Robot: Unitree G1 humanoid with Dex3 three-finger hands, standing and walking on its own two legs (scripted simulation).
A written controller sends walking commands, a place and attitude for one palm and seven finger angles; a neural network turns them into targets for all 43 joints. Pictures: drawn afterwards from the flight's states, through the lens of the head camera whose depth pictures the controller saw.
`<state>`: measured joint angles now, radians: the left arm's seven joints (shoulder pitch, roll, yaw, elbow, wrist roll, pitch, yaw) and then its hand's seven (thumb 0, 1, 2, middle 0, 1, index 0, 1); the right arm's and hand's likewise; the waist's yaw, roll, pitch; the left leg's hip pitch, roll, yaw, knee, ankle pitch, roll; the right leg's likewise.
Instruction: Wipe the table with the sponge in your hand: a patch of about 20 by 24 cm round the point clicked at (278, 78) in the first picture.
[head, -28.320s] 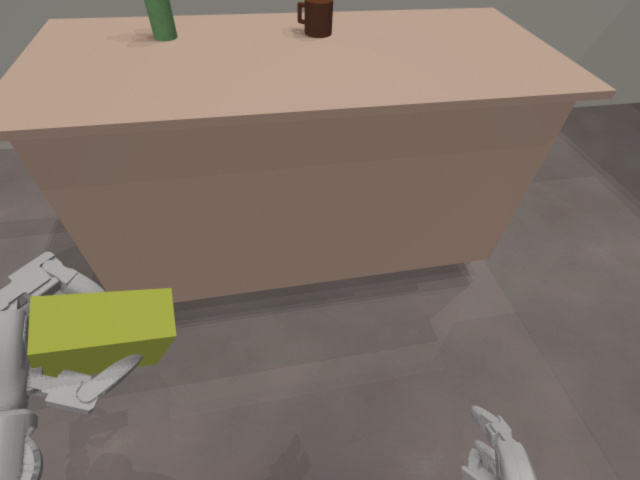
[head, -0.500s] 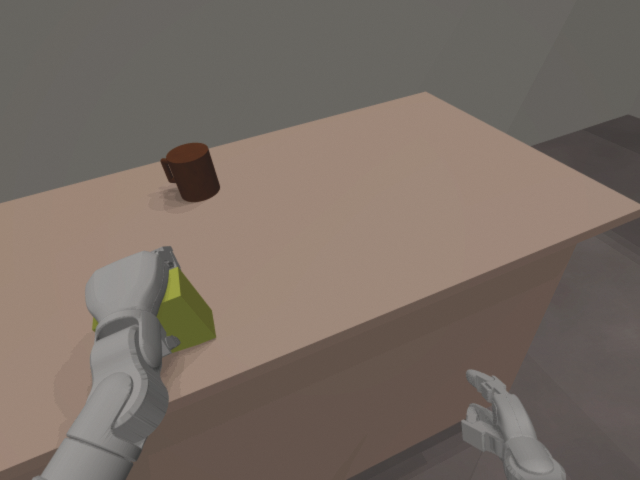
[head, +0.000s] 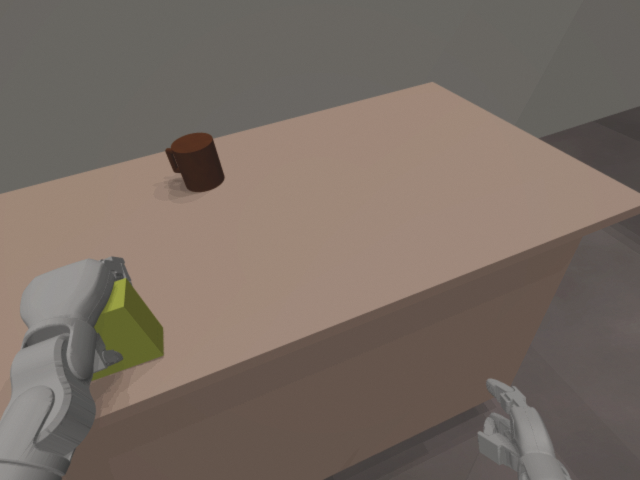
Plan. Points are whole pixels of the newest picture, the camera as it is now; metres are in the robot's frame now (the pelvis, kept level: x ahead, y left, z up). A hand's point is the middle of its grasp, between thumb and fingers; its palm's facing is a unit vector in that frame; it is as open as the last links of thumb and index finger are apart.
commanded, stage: wipe forward along the middle lane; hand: left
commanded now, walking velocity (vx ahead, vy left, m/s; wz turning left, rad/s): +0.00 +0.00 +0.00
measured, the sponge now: (110, 339) +0.24 +0.31 +0.08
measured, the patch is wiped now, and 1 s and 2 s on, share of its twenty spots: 0.90 0.90 0.90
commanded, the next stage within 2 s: slide back across to the first lane in 1.66 s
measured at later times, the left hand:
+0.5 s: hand (84, 299) +0.27 +0.35 +0.12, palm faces -0.02 -0.04 -1.00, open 9.3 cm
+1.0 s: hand (89, 276) +0.31 +0.37 +0.11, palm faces -0.08 -0.01 -1.00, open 9.3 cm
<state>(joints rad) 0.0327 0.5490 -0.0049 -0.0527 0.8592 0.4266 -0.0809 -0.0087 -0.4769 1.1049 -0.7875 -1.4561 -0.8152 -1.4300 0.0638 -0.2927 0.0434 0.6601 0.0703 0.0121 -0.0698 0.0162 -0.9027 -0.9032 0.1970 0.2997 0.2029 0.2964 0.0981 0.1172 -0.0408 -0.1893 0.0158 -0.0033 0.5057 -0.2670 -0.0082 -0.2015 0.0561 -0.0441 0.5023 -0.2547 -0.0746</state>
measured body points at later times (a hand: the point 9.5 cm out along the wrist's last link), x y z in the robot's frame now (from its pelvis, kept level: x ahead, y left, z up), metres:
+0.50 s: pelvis -0.01 +0.02 +0.00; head -0.03 -0.03 +0.45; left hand +0.27 +0.35 +0.17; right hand +0.21 -0.21 -0.09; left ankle +0.01 +0.13 -0.74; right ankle +0.01 -0.07 -0.74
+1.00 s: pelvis -0.01 +0.02 +0.00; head -0.01 -0.02 +0.45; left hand +0.31 +0.37 +0.17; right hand +0.17 -0.22 -0.11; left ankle +0.01 +0.13 -0.74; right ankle +0.01 -0.07 -0.74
